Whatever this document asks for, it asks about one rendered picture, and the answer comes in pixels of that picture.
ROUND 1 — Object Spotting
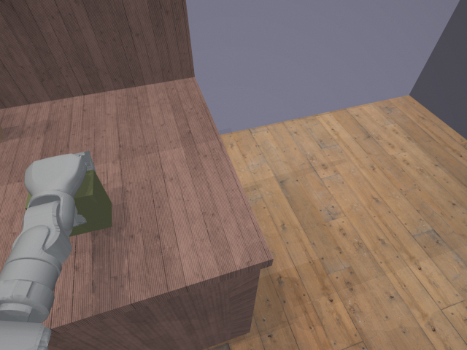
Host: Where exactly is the sponge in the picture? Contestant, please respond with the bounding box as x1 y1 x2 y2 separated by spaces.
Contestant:
25 169 112 237

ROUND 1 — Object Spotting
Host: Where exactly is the table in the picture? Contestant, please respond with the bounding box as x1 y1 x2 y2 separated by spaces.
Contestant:
0 0 274 350

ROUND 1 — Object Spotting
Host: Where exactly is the left robot hand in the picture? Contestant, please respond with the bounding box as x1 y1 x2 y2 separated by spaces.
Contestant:
24 151 96 227

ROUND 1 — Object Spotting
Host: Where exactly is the left robot forearm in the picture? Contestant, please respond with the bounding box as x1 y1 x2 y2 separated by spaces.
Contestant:
0 190 75 323

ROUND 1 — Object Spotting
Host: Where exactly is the robot left upper arm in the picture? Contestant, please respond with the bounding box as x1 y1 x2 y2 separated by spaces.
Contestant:
0 321 52 350

